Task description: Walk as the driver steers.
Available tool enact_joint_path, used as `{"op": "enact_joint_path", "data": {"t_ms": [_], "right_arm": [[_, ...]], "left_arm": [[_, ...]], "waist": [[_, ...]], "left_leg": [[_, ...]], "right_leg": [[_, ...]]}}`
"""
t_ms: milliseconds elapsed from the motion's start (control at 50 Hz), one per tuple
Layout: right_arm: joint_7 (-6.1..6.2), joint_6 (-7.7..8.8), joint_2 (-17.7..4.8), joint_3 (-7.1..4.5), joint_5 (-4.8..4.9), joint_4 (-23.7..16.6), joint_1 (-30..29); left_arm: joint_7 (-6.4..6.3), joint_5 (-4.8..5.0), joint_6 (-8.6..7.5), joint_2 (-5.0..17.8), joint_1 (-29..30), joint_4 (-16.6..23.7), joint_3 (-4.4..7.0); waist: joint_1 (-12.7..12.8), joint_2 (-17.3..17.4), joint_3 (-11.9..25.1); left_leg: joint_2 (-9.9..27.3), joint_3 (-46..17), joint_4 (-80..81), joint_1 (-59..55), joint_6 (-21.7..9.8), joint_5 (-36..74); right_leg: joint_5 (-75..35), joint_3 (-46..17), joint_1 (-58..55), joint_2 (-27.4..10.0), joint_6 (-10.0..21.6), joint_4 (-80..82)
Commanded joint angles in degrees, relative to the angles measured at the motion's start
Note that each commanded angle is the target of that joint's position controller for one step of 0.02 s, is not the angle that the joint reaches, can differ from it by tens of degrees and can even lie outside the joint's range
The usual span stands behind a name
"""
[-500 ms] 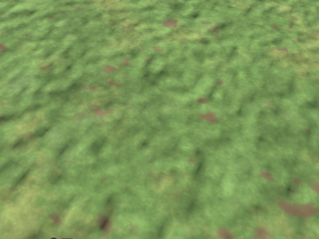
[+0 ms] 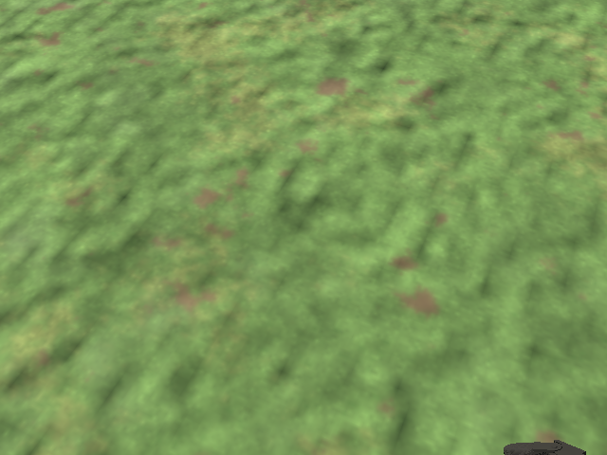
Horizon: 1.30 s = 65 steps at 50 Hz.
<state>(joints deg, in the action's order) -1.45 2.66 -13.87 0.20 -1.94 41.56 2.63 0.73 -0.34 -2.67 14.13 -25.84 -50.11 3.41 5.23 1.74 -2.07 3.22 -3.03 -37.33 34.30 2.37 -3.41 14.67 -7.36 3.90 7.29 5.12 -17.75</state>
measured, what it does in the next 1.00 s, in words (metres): walks ahead, turning right: left foot, then right foot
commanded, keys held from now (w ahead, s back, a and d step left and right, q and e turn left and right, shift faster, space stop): w+e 0.96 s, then w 0.04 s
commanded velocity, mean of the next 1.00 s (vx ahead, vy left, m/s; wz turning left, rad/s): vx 0.50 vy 0.00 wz -0.57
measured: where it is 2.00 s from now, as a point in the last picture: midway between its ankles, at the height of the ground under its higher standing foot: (530, 283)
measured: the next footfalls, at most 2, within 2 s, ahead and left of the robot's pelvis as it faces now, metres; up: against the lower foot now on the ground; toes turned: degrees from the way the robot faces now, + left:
left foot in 0.10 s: +0.22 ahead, +0.13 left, +0.00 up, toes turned -7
right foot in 0.62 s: +0.42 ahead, -0.16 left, +0.00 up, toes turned -27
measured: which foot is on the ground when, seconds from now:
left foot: up 0.00-0.08, down 0.10-0.64, up 0.66-1.00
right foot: down 0.00-0.10, up 0.12-0.60, down 0.62-1.00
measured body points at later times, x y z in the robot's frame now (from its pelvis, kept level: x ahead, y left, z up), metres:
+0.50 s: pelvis +0.24 +0.01 +0.00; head +0.27 +0.01 +0.45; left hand +0.51 +0.18 -0.10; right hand +0.15 -0.25 -0.13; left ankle +0.18 +0.13 -0.74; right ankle +0.34 -0.15 -0.69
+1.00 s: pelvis +0.47 -0.13 +0.00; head +0.49 -0.16 +0.45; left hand +0.64 +0.10 -0.12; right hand +0.49 -0.44 -0.11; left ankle +0.70 -0.08 -0.69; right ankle +0.38 -0.14 -0.74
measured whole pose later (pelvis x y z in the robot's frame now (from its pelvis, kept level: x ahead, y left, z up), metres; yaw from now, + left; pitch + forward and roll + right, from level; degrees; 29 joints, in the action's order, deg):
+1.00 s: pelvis +0.47 -0.13 +0.00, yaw -36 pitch +2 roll +0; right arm -1.4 0.8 -15.2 -1.6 -2.5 40.7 6.0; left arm 0.6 -0.2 -2.3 15.7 -24.1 -46.3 3.7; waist 3.8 2.1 -1.9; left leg 5.6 -2.2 -44.6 38.2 3.0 -4.4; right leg 13.9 -7.2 3.7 9.0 7.3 -16.9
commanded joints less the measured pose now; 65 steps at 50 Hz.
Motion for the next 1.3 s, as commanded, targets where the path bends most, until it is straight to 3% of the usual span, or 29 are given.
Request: {"op": "enact_joint_path", "data": {"t_ms": [20,80,100,120,140,160,180,220,300,400,540,580,620,640,660,680,720,760,820,920,1060,1100,1140,1160,1180,1200,1220,1240,1300], "right_arm": [[0.30,1.43,-5.1,-1.12,0.51,-5.5,-4.7],[1.41,2.72,-8.1,-2.42,0.32,-2.4,6.9],[2.40,3.43,-12.1,-3.53,-0.83,-1.6,14.5],[3.21,2.80,-16.5,-4.60,-1.88,-2.0,18.8],[3.03,1.76,-16.5,-5.21,-0.94,-1.1,17.8],[2.64,1.48,-10.4,-4.00,-0.55,-2.1,14.6],[2.31,1.67,-7.0,-3.17,-0.17,-2.1,12.2],[2.30,2.30,-5.5,-2.72,-0.04,-1.1,11.7],[1.79,3.84,-6.5,-3.38,1.02,0.9,14.6],[1.58,3.61,-7.0,-3.85,0.79,3.0,17.1],[2.16,2.31,-9.9,-4.79,0.68,5.9,21.4],[2.52,1.49,-11.6,-5.12,0.57,6.6,21.9],[2.70,0.54,-12.6,-5.14,0.85,6.5,21.7],[2.37,0.62,-9.8,-4.31,1.05,4.1,22.5],[1.44,1.10,-6.1,-3.74,0.83,-0.3,21.3],[1.27,1.51,-10.1,-4.40,0.18,-1.6,14.6],[1.25,2.43,-7.7,-3.52,1.05,-1.2,13.9],[1.17,0.71,-7.4,-3.45,-0.67,-0.4,16.1],[0.64,-1.32,-6.2,-3.40,-1.08,-0.8,15.5],[0.38,-1.41,-5.6,-3.06,-0.73,-4.3,3.6],[-0.42,0.03,-5.1,-2.18,0.02,-7.2,-5.9],[-0.25,0.41,-6.1,-2.53,0.06,-6.5,-2.7],[0.75,1.01,-8.1,-3.66,0.05,-3.1,7.5],[1.52,1.67,-10.1,-4.41,-0.41,-1.4,15.3],[2.43,1.89,-14.8,-5.37,-1.60,-1.2,23.2],[1.88,1.14,-17.5,-6.36,-1.07,0.3,22.9],[1.39,0.69,-11.8,-5.33,0.53,-0.1,18.6],[1.09,0.77,-8.4,-4.53,0.91,-0.5,14.7],[1.06,1.69,-5.8,-3.56,0.80,1.5,13.4]], "left_arm": [[-0.76,-0.59,-0.36,10.3,-1.1,3.4,2.57],[-0.75,-0.38,-0.57,11.1,2.7,4.7,2.83],[-0.27,0.38,-1.13,8.3,2.9,5.9,2.07],[-0.30,1.90,-1.27,3.0,-0.1,7.7,0.83],[-0.66,0.58,-0.48,6.6,-2.9,8.0,1.30],[-0.67,-0.48,0.34,8.5,-0.2,6.5,1.68],[0.03,-0.77,0.50,7.6,3.2,6.8,1.54],[1.12,-1.71,1.49,6.4,5.2,7.3,1.55],[2.36,-1.87,2.84,5.3,9.0,9.2,1.25],[3.32,-1.71,2.96,4.2,18.0,12.5,0.41],[4.16,-2.08,2.54,4.0,27.6,16.5,-0.53],[3.54,-2.43,2.47,4.8,24.9,16.1,-0.07],[2.36,-3.07,1.58,7.1,10.4,11.7,1.46],[1.28,-3.40,1.44,12.6,2.3,10.0,3.27],[0.79,-1.38,1.86,18.4,4.6,11.3,4.62],[0.38,-0.41,2.44,17.3,2.8,11.5,4.61],[-0.45,-0.24,2.01,11.5,7.1,9.8,2.98],[-0.55,0.03,1.19,9.0,11.0,10.2,2.02],[-0.06,0.26,-0.15,9.6,9.4,9.4,2.12],[-0.15,0.30,-0.33,10.2,3.4,7.6,2.41],[-1.18,-0.33,-0.67,10.0,-2.7,5.2,1.98],[-1.52,-0.49,-0.83,10.8,-1.1,5.0,1.93],[-1.40,-0.52,-1.08,11.6,0.6,4.5,1.88],[-1.11,-0.40,-1.38,10.6,0.8,4.5,1.48],[-0.91,0.59,-1.72,6.1,-1.4,6.4,0.27],[-0.90,0.83,-1.39,5.6,-7.4,5.8,0.31],[-1.19,-1.14,-0.84,8.8,-2.9,4.8,0.70],[-0.61,-1.29,-0.86,8.4,1.9,5.5,0.60],[0.52,-2.00,0.17,6.5,3.9,5.6,0.01]], "waist": [[-1.4,-6.4,0.9],[-7.5,-4.6,5.1],[-10.7,1.1,11.6],[-10.5,10.8,17.3],[-7.8,13.4,17.3],[-7.3,4.1,10.1],[-7.1,0.9,5.1],[-5.6,4.5,2.1],[-4.8,4.0,2.3],[-6.0,3.3,-0.3],[-8.3,3.4,-2.7],[-6.7,4.4,-0.2],[-0.1,1.8,8.6],[2.6,-5.4,15.6],[-0.8,-17.5,20.0],[2.6,-7.9,17.8],[-2.5,-2.0,5.2],[-6.5,-2.4,3.5],[-7.2,-2.9,3.5],[-3.4,-4.3,0.0],[0.3,-5.3,-0.6],[-1.8,-6.1,-0.6],[-6.7,-5.1,3.6],[-10.4,-3.0,8.6],[-11.9,4.7,17.2],[-8.4,14.9,18.5],[-7.3,4.0,9.5],[-6.8,0.1,3.7],[-4.4,3.2,1.0]], "left_leg": [[-3.1,1.4,4.3,-6.0,-0.5,-1.7],[-4.3,0.9,12.8,-24.7,-3.3,-5.5],[5.3,-8.0,15.3,-36.3,-6.2,-12.6],[19.8,-27.5,18.9,-49.8,-10.3,-20.1],[23.3,-40.7,21.4,-47.5,-14.5,-24.5],[20.2,-33.3,21.7,-41.3,-13.7,-26.1],[16.6,-24.4,23.1,-35.3,-12.5,-20.1],[12.3,-13.3,25.3,-29.8,-10.3,-8.3],[11.7,-4.5,27.1,-29.7,-11.2,5.1],[10.7,4.2,28.7,-30.7,-11.2,8.6],[12.2,11.9,24.6,-36.1,-8.8,17.0],[12.4,14.6,15.7,-38.4,-7.9,35.5],[10.9,17.2,-6.2,-33.6,-6.4,37.9],[8.6,17.5,-24.1,-18.0,-4.3,17.2],[-3.4,11.8,-42.6,3.8,-1.1,-27.1],[-1.7,2.1,-45.0,10.0,-1.4,-24.0],[3.0,1.7,-36.0,7.2,-2.1,-16.1],[4.2,1.2,-30.3,0.0,-1.2,-16.1],[3.3,2.4,-25.4,-1.1,0.0,-13.7],[2.4,2.4,-12.3,4.9,1.1,-2.3],[-1.1,3.3,1.6,1.6,-1.5,2.2],[-2.3,3.4,5.4,-5.5,-3.5,-0.9],[-5.6,5.2,9.7,-19.6,-5.8,-4.6],[-1.5,1.5,11.0,-31.5,-7.9,-4.8],[13.0,-17.5,12.6,-45.7,-12.0,-14.5],[21.7,-40.2,20.2,-49.5,-18.0,-14.4],[19.0,-37.0,21.6,-41.8,-17.0,-20.5],[16.3,-27.9,22.6,-34.7,-15.9,-18.5],[9.7,-13.8,25.7,-27.1,-13.0,-3.4]], "right_leg": [[-23.8,-12.9,2.0,-14.5,5.9,-0.2],[-25.1,-13.2,6.2,-11.5,2.9,-11.7],[-17.9,-9.0,11.1,-7.9,1.3,-24.9],[10.0,-0.4,26.2,-0.6,-0.7,-39.6],[17.4,2.5,33.9,-2.0,-0.4,-47.7],[12.5,1.4,35.2,-5.8,-0.3,-50.9],[8.1,1.9,34.3,-7.2,-0.8,-49.6],[5.1,3.0,32.1,-9.5,-2.1,-47.0],[-0.1,4.0,34.4,-10.2,-3.4,-47.3],[-9.0,5.9,37.9,-11.1,-4.3,-37.9],[-6.5,13.2,30.6,-9.2,0.0,-20.3],[-0.3,15.6,24.4,-5.5,2.4,-18.1],[-0.7,15.2,5.8,-1.1,5.7,-12.1],[8.8,-0.5,-11.1,-12.0,9.4,-9.5],[6.1,-32.9,-23.1,-26.7,16.5,-1.8],[-2.5,-31.8,-22.0,-26.4,16.7,0.7],[-17.2,-17.1,-6.9,-22.0,13.3,0.7],[-22.8,-10.9,2.0,-17.1,11.2,2.4],[-23.9,-8.8,5.8,-14.6,11.5,4.4],[-18.4,-10.3,3.9,-13.0,9.5,6.1],[-28.6,-11.6,-4.0,-14.9,7.3,1.7],[-32.4,-11.7,-3.6,-15.8,5.6,0.0],[-44.7,-9.1,-2.8,-13.4,3.5,-10.9],[-39.8,-6.6,2.2,-10.6,2.3,-22.1],[-19.5,-2.4,13.4,-5.8,0.4,-39.8],[15.8,1.0,26.4,1.8,-0.8,-51.3],[11.4,-1.5,30.5,-2.6,-0.1,-54.2],[7.0,-1.1,30.1,-4.3,-0.2,-52.4],[3.5,1.5,26.5,-7.8,-1.3,-46.5]]}}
